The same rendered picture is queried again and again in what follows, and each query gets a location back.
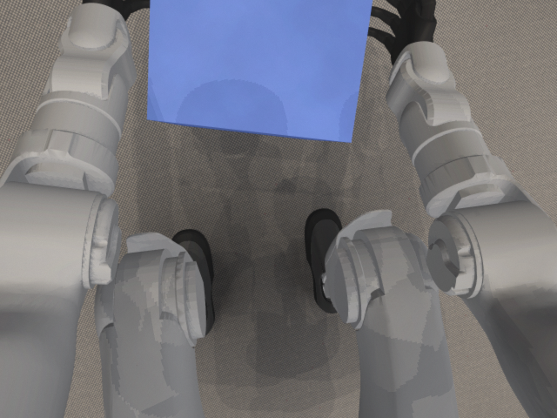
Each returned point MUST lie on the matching robot right hand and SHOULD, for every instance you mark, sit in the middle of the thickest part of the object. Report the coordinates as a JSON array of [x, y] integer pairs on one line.
[[417, 23]]

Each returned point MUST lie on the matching left robot upper arm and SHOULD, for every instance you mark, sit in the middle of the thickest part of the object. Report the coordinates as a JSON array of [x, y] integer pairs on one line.
[[55, 244]]

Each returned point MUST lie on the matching right robot upper arm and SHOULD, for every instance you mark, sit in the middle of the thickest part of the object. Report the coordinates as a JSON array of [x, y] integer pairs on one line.
[[501, 260]]

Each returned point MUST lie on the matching robot left forearm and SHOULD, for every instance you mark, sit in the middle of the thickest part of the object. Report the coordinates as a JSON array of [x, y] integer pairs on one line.
[[80, 117]]

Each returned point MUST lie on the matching carton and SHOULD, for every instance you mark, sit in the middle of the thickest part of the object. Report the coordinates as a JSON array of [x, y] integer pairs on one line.
[[284, 68]]

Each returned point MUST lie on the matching robot left shin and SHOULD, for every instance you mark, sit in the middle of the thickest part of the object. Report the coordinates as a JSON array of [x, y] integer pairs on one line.
[[139, 242]]

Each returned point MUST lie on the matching robot shin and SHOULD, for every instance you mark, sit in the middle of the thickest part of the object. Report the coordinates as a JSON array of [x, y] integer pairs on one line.
[[367, 220], [139, 242]]

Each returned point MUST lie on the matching robot right shin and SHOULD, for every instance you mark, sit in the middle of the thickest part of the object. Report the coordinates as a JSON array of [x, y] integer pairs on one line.
[[367, 220]]

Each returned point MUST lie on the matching robot left hand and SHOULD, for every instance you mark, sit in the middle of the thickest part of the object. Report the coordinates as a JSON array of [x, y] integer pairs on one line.
[[125, 8]]

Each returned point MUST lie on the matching robot right forearm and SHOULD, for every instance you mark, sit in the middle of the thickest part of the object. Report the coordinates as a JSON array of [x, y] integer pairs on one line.
[[455, 167]]

